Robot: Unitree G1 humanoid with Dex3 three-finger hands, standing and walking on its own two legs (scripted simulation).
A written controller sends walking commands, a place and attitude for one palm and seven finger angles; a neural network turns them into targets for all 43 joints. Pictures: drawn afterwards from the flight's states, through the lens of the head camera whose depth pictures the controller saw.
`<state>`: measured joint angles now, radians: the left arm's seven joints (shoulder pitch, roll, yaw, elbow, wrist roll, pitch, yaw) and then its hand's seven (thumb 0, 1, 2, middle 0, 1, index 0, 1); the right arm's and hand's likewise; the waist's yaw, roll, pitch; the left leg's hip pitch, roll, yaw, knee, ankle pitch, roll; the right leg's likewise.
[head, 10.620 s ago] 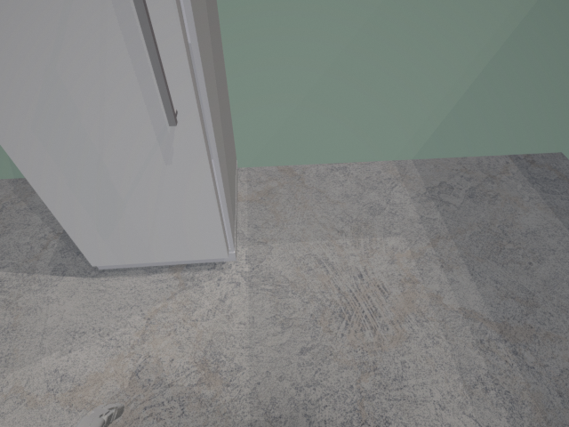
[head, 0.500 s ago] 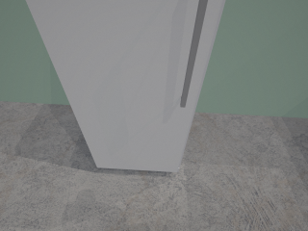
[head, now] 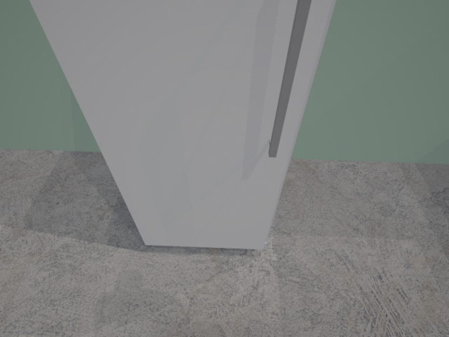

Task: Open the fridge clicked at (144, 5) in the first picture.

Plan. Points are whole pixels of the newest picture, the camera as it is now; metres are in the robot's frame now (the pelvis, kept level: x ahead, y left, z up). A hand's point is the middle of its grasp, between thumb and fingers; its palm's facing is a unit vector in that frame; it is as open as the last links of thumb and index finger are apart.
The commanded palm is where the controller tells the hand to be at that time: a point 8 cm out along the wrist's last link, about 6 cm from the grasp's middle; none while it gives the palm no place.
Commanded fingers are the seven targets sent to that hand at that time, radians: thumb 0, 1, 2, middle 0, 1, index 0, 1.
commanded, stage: look again from close up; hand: right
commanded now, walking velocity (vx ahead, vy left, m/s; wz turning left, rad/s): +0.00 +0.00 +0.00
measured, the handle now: (289, 62) +0.56 -0.09 +0.22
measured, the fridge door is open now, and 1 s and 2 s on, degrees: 0 0 0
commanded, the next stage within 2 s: shuffle to correct the standing spot in 1.06 s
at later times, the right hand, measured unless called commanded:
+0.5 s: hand out of the picture +0.02 -0.17 -0.17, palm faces +0.02 +0.97 -0.23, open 7.4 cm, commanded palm none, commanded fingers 0.00 -0.90 -0.90 0.20 0.30 0.20 0.30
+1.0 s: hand out of the picture +0.01 -0.16 -0.17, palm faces +0.04 +0.98 -0.21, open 7.4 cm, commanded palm none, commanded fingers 0.00 -0.90 -0.90 0.20 0.30 0.20 0.30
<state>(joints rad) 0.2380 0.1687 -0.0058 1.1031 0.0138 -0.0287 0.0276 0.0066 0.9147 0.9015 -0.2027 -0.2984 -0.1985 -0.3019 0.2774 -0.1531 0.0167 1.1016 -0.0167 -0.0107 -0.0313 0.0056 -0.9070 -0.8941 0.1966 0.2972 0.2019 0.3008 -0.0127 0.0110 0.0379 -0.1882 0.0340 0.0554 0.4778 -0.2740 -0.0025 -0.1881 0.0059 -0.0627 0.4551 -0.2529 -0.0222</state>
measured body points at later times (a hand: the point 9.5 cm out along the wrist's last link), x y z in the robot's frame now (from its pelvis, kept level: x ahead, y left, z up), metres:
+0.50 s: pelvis +0.00 +0.02 +0.00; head +0.02 +0.03 +0.45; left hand +0.04 +0.26 -0.16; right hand +0.02 -0.22 -0.15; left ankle -0.01 +0.12 -0.74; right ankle +0.00 -0.10 -0.74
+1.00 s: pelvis +0.00 +0.03 +0.00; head +0.02 +0.03 +0.45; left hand +0.04 +0.27 -0.15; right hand +0.01 -0.21 -0.15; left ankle -0.01 +0.12 -0.74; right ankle +0.00 -0.10 -0.74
